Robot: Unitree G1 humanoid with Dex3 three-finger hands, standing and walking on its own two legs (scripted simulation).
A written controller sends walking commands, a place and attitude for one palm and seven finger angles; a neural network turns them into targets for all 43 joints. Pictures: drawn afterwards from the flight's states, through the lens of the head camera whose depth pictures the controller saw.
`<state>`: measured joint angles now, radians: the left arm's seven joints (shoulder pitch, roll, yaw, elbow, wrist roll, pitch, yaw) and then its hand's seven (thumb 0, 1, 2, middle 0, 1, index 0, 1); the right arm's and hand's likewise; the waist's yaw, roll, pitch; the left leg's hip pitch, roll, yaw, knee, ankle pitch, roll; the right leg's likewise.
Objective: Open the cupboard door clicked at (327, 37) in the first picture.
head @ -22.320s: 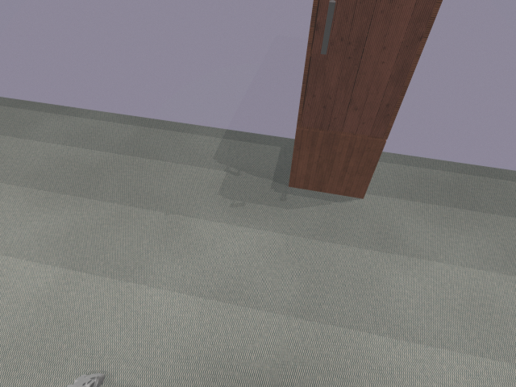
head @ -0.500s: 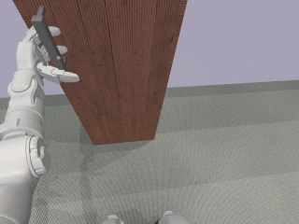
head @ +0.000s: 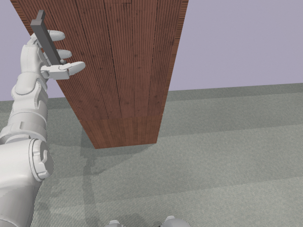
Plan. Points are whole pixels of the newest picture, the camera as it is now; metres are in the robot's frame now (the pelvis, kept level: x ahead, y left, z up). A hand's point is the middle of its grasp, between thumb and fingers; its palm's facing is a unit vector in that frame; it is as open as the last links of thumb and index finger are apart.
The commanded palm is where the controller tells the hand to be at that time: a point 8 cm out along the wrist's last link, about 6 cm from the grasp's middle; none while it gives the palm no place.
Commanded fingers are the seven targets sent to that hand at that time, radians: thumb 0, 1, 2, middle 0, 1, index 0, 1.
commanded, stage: close the thumb around the handle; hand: left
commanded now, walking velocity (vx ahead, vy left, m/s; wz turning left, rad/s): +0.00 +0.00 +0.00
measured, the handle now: (53, 47) +0.56 +0.21 +0.13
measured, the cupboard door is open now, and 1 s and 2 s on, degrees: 0 17 46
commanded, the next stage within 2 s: pull the door open along its arc in 0.36 s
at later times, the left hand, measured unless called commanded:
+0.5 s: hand (61, 62) +0.51 +0.18 +0.12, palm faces +0.04 -1.00 -0.01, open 5.5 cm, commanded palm +0.48 +0.24 +0.12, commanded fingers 0.00 0.90 0.90 -0.40 -1.35 -0.40 -1.35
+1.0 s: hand (68, 92) +0.41 +0.15 +0.13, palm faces +0.11 -0.99 +0.11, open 5.9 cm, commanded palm +0.36 +0.20 +0.12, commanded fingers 0.00 0.90 0.90 -0.40 -1.35 -0.40 -1.35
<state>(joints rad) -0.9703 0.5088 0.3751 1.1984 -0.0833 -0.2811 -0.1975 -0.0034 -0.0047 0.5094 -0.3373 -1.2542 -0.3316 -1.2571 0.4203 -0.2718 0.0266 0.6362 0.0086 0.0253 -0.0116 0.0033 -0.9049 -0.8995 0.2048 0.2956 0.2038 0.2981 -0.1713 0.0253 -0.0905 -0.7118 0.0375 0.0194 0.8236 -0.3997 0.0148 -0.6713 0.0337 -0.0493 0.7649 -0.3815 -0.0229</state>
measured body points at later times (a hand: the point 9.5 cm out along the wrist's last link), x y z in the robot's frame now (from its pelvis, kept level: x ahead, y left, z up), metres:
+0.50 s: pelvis +0.00 +0.00 +0.00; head +0.09 +0.01 +0.44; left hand +0.50 +0.24 +0.13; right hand +0.00 -0.27 -0.11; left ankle -0.01 +0.11 -0.70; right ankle -0.01 -0.11 -0.70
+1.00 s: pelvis +0.01 +0.00 +0.01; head +0.04 +0.00 +0.46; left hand +0.40 +0.21 +0.12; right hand +0.10 -0.25 -0.10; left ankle -0.01 +0.11 -0.70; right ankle -0.01 -0.11 -0.70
